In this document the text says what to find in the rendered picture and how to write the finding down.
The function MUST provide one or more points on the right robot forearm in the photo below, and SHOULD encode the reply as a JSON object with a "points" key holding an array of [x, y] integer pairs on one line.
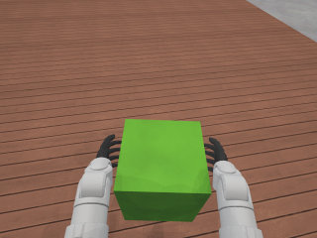
{"points": [[235, 206]]}

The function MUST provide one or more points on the robot left hand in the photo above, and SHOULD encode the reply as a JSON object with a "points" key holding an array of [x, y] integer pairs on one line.
{"points": [[104, 150]]}

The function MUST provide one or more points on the left robot forearm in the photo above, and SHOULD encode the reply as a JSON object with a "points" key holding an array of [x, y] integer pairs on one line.
{"points": [[90, 209]]}

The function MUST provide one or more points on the carton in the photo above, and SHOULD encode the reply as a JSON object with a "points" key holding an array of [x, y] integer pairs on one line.
{"points": [[162, 172]]}

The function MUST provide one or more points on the robot right hand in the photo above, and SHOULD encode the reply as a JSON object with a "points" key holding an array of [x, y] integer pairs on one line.
{"points": [[218, 154]]}

